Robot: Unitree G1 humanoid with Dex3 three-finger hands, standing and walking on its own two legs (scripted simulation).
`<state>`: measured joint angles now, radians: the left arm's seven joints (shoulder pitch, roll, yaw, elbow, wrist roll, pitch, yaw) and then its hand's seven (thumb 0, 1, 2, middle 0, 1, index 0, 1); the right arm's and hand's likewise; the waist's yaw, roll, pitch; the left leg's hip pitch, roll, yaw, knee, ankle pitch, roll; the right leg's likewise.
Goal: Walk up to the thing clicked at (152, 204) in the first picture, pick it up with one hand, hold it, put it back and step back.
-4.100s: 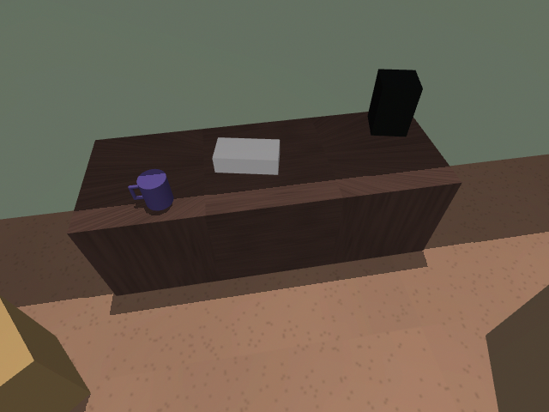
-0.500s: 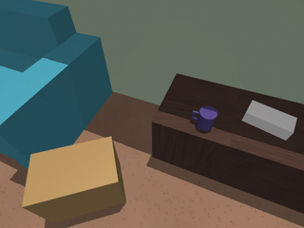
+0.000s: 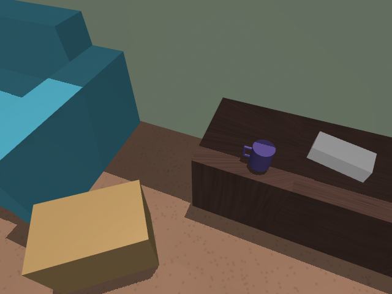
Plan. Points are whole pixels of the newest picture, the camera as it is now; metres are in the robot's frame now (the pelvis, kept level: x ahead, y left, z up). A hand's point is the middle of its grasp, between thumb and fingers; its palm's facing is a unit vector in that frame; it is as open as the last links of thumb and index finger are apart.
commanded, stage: stand
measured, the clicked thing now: (257, 154) +0.68 -0.24 -0.31
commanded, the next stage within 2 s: none
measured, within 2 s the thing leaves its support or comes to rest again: neither
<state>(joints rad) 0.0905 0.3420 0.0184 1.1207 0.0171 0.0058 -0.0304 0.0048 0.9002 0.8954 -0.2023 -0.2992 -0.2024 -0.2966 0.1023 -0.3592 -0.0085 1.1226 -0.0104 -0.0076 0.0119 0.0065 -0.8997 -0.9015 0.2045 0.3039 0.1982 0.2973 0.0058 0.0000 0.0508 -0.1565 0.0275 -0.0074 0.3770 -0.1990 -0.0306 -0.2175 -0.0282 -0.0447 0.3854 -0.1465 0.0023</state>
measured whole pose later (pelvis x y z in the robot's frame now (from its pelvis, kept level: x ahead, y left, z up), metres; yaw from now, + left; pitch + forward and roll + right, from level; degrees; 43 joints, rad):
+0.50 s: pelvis +0.04 +0.00 +0.00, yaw +0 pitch -1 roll +0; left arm 0.08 0.34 0.00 1.14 0.01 -0.02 -0.01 0.00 0.90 0.90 -0.20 -0.30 -0.20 -0.30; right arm 0.09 -0.35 0.00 1.14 -0.01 -0.02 0.01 0.01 -0.90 -0.90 0.20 0.30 0.20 0.30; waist 0.00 0.02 0.04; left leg -0.07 0.03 -0.01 0.31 -0.22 -0.03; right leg -0.15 -0.03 -0.05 0.35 -0.19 0.01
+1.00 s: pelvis +0.04 +0.00 +0.00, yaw +0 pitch -1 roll +0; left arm 0.09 0.34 0.00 1.15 0.01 -0.02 -0.01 0.00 0.90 0.90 -0.20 -0.30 -0.20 -0.30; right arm 0.10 -0.35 0.00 1.14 -0.01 -0.01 0.01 0.01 -0.90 -0.90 0.20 0.30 0.20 0.30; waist 0.00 0.02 0.04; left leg -0.05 0.04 -0.01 0.29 -0.22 -0.04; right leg -0.12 -0.02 -0.05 0.32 -0.18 0.00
